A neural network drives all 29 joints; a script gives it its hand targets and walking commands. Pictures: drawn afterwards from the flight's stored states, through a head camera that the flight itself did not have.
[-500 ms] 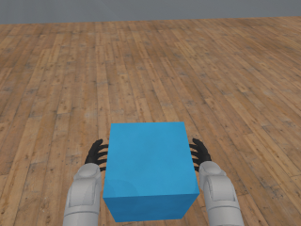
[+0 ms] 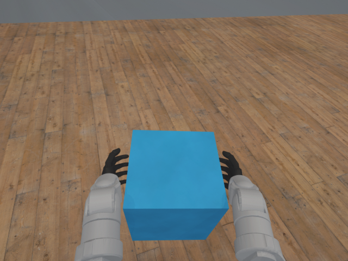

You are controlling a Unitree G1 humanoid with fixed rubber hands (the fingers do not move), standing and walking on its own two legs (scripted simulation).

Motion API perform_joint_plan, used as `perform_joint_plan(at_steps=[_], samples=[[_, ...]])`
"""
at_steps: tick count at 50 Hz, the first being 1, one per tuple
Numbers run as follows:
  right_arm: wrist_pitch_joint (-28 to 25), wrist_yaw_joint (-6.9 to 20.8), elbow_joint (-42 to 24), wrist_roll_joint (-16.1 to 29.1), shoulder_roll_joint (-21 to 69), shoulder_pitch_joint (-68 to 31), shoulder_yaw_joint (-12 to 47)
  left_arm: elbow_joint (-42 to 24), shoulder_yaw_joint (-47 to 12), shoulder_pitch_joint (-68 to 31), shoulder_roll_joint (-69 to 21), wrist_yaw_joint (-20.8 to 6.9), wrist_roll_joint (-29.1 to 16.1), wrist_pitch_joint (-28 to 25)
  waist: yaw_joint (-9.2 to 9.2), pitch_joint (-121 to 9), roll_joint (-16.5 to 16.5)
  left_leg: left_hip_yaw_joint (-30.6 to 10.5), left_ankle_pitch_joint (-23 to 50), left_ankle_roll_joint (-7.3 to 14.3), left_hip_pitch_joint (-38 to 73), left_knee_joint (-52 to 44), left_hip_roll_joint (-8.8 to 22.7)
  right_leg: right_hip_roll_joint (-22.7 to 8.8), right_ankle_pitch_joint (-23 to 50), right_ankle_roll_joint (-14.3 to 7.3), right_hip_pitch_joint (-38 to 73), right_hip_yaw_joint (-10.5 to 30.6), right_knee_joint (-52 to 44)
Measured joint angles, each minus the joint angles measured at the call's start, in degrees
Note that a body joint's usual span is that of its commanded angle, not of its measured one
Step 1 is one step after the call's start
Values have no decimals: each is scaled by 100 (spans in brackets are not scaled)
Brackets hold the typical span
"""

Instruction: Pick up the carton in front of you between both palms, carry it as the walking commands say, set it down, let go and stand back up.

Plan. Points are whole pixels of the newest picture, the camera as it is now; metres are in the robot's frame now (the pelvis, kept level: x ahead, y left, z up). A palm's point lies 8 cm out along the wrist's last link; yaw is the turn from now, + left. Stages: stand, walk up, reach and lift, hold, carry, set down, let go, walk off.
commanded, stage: set down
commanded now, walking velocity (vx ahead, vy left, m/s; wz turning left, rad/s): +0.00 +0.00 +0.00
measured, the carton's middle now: (171, 188) +0.33 +0.00 -0.04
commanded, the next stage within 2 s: none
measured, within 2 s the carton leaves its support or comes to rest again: neither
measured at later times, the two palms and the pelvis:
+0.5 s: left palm (122, 200) +0.36 +0.15 -0.17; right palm (213, 190) +0.39 -0.15 -0.16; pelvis -0.03 -0.01 -0.09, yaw -1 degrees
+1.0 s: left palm (117, 205) +0.40 +0.19 -0.29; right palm (194, 192) +0.46 -0.11 -0.29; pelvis -0.03 -0.04 -0.20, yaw -2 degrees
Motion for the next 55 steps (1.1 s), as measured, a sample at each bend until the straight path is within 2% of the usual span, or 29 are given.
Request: perform_joint_plan(at_steps=[5,10,15,19,22,26,29,36,43,49,55], samples=[[-427,249,825,-590,-108,-827,-777,791,719,-824,-182,3,466,-437,-37,63,31,-67,-210,55,-541,538,-129,16,-219,-57,-591,154,601],[-858,353,1220,-823,-318,-1330,-980,1078,1052,-1232,-278,50,679,-945,-67,110,71,-34,-308,150,-1552,1090,-164,24,-382,55,-1640,212,1252],[-1541,296,1365,-554,-521,-1549,-783,1011,989,-1233,-294,161,546,-1720,-21,134,111,-56,-315,139,-2896,1572,-115,97,-406,207,-2991,196,1777],[-2053,138,1395,-90,-677,-1685,-426,922,782,-1211,-158,278,207,-2313,20,37,110,-137,-344,69,-4149,2067,-54,184,-465,312,-4229,117,2291],[-2247,-23,1285,307,-760,-1774,-112,767,601,-1234,-16,357,-103,-2547,55,-149,67,-210,-430,-3,-5093,2536,-4,262,-582,307,-5163,40,2782],[-2250,-192,1077,728,-797,-1909,144,535,457,-1336,168,372,-425,-2564,125,-526,-19,-298,-615,-106,-6156,3181,72,377,-788,220,-6215,-55,3441],[-2107,-249,1028,836,-774,-2082,139,468,520,-1493,251,316,-493,-2422,192,-812,-81,-352,-763,-177,-6737,3592,126,455,-937,158,-6791,-114,3855],[-1707,-371,1192,667,-633,-2514,-97,640,1003,-1957,351,24,-263,-2016,359,-1332,-137,-470,-995,-309,-7689,4233,187,558,-1191,39,-7733,-240,4514],[-1653,-554,1414,557,-648,-2884,-32,898,1279,-2331,527,-143,-163,-1991,492,-1579,-115,-543,-1128,-378,-8601,4781,188,597,-1366,-10,-8633,-325,5091],[-1643,-662,1513,693,-834,-3291,185,942,1390,-2692,644,-139,-281,-2013,571,-1568,-101,-560,-1231,-394,-9437,5367,185,628,-1502,11,-9456,-349,5694],[-1561,-695,1674,857,-1114,-3836,373,907,1435,-3095,719,-14,-436,-1936,622,-1388,-104,-530,-1316,-366,-10144,5977,177,650,-1629,72,-10148,-334,6325]])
